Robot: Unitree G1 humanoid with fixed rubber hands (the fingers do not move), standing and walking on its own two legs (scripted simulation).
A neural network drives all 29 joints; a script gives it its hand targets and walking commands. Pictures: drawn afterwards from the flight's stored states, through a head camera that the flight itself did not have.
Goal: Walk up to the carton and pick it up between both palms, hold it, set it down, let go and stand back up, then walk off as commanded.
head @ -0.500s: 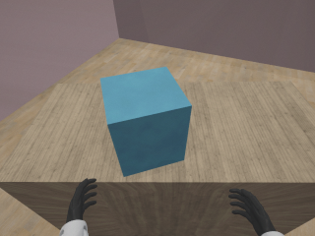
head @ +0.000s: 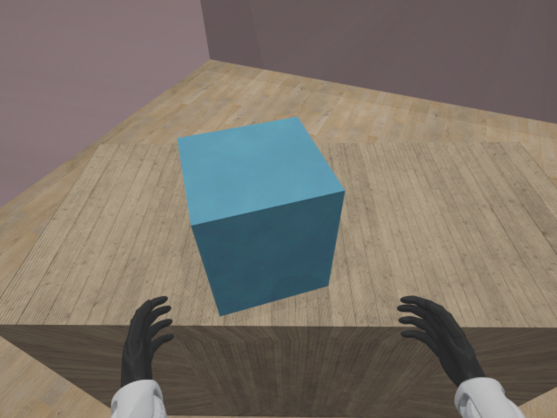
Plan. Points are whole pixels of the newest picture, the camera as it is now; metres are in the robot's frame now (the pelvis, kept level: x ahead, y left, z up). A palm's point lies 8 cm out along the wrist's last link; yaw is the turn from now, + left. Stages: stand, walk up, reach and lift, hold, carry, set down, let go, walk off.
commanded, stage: reach and lift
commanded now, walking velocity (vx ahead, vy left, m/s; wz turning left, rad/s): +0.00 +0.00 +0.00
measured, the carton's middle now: (258, 217) +0.45 +0.05 +0.03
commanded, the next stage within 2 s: none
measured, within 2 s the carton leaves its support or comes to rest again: neither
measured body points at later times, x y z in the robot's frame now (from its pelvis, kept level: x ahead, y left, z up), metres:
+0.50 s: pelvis +0.00 +0.00 +0.00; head +0.01 -0.01 +0.45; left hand +0.28 +0.19 +0.09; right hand +0.31 -0.20 +0.08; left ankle +0.00 +0.15 -0.73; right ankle +0.04 -0.09 -0.73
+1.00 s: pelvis -0.01 +0.00 +0.00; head -0.01 -0.01 +0.45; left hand +0.34 +0.18 +0.13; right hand +0.38 -0.19 +0.13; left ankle +0.00 +0.15 -0.73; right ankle +0.04 -0.09 -0.73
